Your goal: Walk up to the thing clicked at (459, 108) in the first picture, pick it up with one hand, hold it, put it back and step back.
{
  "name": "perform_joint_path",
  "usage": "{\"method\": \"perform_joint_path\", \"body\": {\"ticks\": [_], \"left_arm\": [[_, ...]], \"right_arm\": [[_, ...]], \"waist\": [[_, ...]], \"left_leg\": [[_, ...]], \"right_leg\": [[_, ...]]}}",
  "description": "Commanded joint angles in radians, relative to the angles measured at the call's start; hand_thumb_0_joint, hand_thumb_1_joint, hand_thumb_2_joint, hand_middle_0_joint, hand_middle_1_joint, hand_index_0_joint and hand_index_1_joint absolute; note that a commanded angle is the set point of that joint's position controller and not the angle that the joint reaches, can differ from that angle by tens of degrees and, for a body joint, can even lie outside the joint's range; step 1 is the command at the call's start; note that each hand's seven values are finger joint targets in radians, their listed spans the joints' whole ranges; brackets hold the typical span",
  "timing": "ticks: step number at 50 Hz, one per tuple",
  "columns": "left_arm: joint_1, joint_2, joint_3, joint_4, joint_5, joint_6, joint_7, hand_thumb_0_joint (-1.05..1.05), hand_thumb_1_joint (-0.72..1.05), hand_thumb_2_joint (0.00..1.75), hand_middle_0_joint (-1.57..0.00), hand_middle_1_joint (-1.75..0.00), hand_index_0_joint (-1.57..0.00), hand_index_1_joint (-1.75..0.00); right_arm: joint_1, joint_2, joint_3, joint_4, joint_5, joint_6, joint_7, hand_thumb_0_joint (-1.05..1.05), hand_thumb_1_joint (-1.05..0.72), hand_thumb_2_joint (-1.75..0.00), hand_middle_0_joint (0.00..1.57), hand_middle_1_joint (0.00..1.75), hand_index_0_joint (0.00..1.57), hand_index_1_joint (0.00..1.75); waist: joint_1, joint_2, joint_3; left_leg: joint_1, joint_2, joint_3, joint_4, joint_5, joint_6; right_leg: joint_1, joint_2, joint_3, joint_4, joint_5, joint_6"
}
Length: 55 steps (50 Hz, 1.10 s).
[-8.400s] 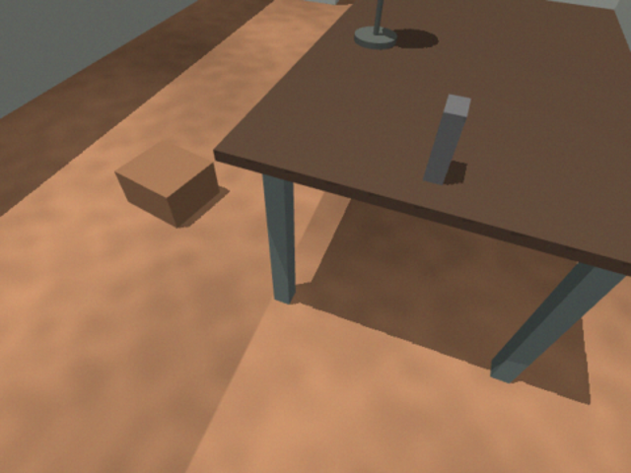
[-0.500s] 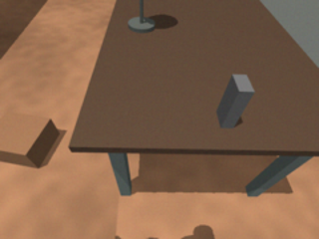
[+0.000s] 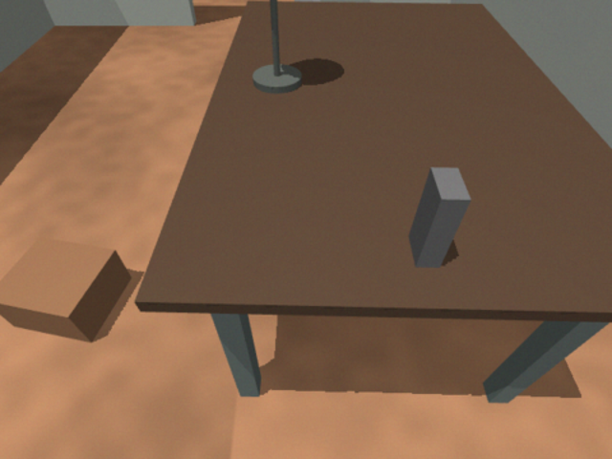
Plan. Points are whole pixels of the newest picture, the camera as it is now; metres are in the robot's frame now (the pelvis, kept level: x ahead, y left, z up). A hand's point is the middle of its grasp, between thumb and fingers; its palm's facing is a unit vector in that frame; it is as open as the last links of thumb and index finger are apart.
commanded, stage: walk up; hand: right
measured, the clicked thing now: (435, 220) +0.47 -0.21 +0.03
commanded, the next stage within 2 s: stand in 0.86 s
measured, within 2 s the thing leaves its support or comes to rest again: neither
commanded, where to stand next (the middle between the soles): +0.05 +0.01 m, yaw -1 degrees
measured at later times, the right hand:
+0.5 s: hand out of the picture +0.10 -0.24 -0.15, palm faces -0.02 +0.94 -0.34, open 7.4 cm
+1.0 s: hand out of the picture +0.10 -0.24 -0.15, palm faces -0.03 +0.94 -0.33, open 7.4 cm
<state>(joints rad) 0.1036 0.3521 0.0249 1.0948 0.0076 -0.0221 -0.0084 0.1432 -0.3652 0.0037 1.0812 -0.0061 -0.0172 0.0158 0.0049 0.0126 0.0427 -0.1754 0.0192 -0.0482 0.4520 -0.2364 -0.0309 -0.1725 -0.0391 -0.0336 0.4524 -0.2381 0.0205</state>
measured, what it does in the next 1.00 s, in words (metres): stands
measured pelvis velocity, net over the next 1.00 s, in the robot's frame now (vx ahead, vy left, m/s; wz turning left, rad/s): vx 0.01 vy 0.00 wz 0.01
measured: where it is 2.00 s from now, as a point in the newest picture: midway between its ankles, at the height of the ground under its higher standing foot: outside the picture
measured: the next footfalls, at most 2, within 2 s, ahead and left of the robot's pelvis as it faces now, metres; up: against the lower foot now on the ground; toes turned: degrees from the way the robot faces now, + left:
none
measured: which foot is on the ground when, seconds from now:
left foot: down 0.00-1.00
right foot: down 0.00-1.00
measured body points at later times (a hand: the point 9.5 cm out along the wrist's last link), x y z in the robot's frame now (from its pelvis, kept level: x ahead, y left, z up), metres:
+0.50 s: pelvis +0.01 +0.01 +0.01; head +0.02 +0.01 +0.46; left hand +0.10 +0.31 -0.13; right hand +0.10 -0.29 -0.12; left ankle +0.01 +0.14 -0.74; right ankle +0.01 -0.13 -0.74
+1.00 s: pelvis +0.01 +0.00 +0.01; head +0.02 +0.00 +0.46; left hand +0.09 +0.31 -0.12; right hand +0.10 -0.29 -0.13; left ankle +0.01 +0.14 -0.74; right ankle +0.01 -0.13 -0.74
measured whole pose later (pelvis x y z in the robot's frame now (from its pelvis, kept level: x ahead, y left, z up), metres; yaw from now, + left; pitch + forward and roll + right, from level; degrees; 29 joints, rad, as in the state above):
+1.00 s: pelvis +0.01 +0.00 +0.01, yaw +0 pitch -2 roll +0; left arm 0.08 0.34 0.02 1.14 0.01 -0.01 0.00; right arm 0.08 -0.34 0.00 1.13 -0.01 -0.01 0.00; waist 0.00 0.00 0.06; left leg -0.10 0.01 -0.05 0.33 -0.19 -0.03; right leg -0.09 -0.05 -0.04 0.33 -0.19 0.03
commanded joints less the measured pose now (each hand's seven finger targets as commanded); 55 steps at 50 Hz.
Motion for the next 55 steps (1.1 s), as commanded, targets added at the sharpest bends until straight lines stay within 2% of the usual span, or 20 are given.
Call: {"method": "perform_joint_path", "body": {"ticks": [1,5,8,20,27,36,42,44,48,50,54,55], "left_arm": [[-0.087,0.222,0.038,-0.054,-0.006,-0.024,0.013,0.0,0.9,0.9,-0.2,-0.3,-0.2,-0.3],[-0.099,0.221,0.035,-0.035,-0.004,-0.017,0.014,0.0,0.9,0.9,-0.2,-0.3,-0.2,-0.3],[-0.095,0.217,0.035,-0.019,-0.002,-0.016,0.015,0.0,0.9,0.9,-0.2,-0.3,-0.2,-0.3],[-0.11,0.21,0.032,-0.002,0.001,-0.009,0.014,0.0,0.9,0.9,-0.2,-0.3,-0.2,-0.3],[-0.107,0.209,0.034,0.001,0.003,-0.012,0.015,0.0,0.9,0.9,-0.2,-0.3,-0.2,-0.3],[-0.103,0.208,0.036,-0.001,0.008,-0.01,0.016,0.0,0.9,0.9,-0.2,-0.3,-0.2,-0.3],[-0.104,0.212,0.038,-0.006,0.008,-0.011,0.016,0.0,0.9,0.9,-0.2,-0.3,-0.2,-0.3],[-0.064,0.203,0.03,-0.005,-0.002,-0.007,0.018,0.0,0.9,0.9,-0.2,-0.3,-0.2,-0.3],[-0.064,0.21,0.028,-0.012,0.0,-0.01,0.019,0.0,0.9,0.9,-0.2,-0.3,-0.2,-0.3],[-0.065,0.208,0.025,-0.014,-0.001,-0.009,0.017,0.0,0.9,0.9,-0.2,-0.3,-0.2,-0.3],[-0.061,0.212,0.022,-0.017,0.0,-0.01,0.018,0.0,0.9,0.9,-0.2,-0.3,-0.2,-0.3],[-0.064,0.212,0.021,-0.015,0.001,-0.009,0.018,0.0,0.9,0.9,-0.2,-0.3,-0.2,-0.3]], "right_arm": [[-0.056,-0.212,-0.049,-0.04,0.001,-0.017,-0.017,0.0,-0.9,-0.9,0.2,0.3,0.2,0.3],[-0.075,-0.207,-0.048,-0.024,-0.001,-0.013,-0.019,0.0,-0.9,-0.9,0.2,0.3,0.2,0.3],[-0.084,-0.206,-0.049,-0.014,0.001,-0.013,-0.02,0.0,-0.9,-0.9,0.2,0.3,0.2,0.3],[-0.105,-0.199,-0.049,-0.001,-0.002,-0.012,-0.022,0.0,-0.9,-0.9,0.2,0.3,0.2,0.3],[-0.103,-0.191,-0.05,-0.007,0.0,-0.009,-0.021,0.0,-0.9,-0.9,0.2,0.3,0.2,0.3],[-0.107,-0.191,-0.053,-0.005,-0.001,-0.006,-0.022,0.0,-0.9,-0.9,0.2,0.3,0.2,0.3],[-0.101,-0.19,-0.052,-0.004,-0.002,-0.005,-0.021,0.0,-0.9,-0.9,0.2,0.3,0.2,0.3],[-0.112,-0.205,-0.05,-0.014,-0.004,-0.012,-0.025,0.0,-0.9,-0.9,0.2,0.3,0.2,0.3],[-0.106,-0.2,-0.049,-0.013,0.0,-0.012,-0.026,0.0,-0.9,-0.9,0.2,0.3,0.2,0.3],[-0.105,-0.199,-0.045,-0.012,0.0,-0.01,-0.026,0.0,-0.9,-0.9,0.2,0.3,0.2,0.3],[-0.106,-0.2,-0.046,-0.014,-0.001,-0.006,-0.023,0.0,-0.9,-0.9,0.2,0.3,0.2,0.3],[-0.104,-0.196,-0.044,-0.011,0.001,-0.004,-0.023,0.0,-0.9,-0.9,0.2,0.3,0.2,0.3]], "waist": [[-0.001,-0.028,-0.092],[0.002,-0.01,-0.081],[0.004,-0.002,-0.1],[0.003,0.019,-0.072],[-0.002,-0.005,-0.088],[-0.006,-0.006,-0.073],[-0.006,-0.009,-0.077],[0.006,0.005,-0.08],[-0.002,-0.01,-0.109],[-0.003,-0.001,-0.093],[-0.006,-0.01,-0.095],[-0.007,-0.011,-0.076]], "left_leg": [[0.023,0.078,-0.046,-0.078,0.22,0.057],[0.017,0.083,-0.052,-0.104,0.203,0.054],[0.031,0.093,-0.055,-0.109,0.251,0.058],[0.017,0.092,-0.061,-0.155,0.219,0.052],[0.052,0.09,-0.052,-0.141,0.268,0.05],[0.031,0.082,-0.054,-0.153,0.216,0.051],[0.032,0.078,-0.054,-0.152,0.225,0.049],[0.074,0.106,-0.068,-0.152,0.351,0.042],[0.101,0.105,-0.059,-0.141,0.377,0.042],[0.085,0.104,-0.057,-0.154,0.313,0.041],[0.083,0.101,-0.053,-0.157,0.288,0.04],[0.067,0.1,-0.057,-0.168,0.255,0.038]], "right_leg": [[0.061,-0.099,0.094,-0.114,0.171,-0.052],[0.07,-0.096,0.081,-0.126,0.143,-0.046],[0.1,-0.092,0.066,-0.122,0.186,-0.044],[0.112,-0.089,0.059,-0.138,0.163,-0.032],[0.118,-0.092,0.054,-0.148,0.198,-0.026],[0.119,-0.093,0.049,-0.158,0.17,-0.026],[0.131,-0.095,0.051,-0.156,0.187,-0.027],[0.117,-0.103,0.059,-0.144,0.272,-0.029],[0.134,-0.105,0.058,-0.143,0.318,-0.028],[0.128,-0.102,0.064,-0.158,0.261,-0.027],[0.127,-0.104,0.066,-0.168,0.249,-0.029],[0.119,-0.099,0.064,-0.173,0.211,-0.028]]}}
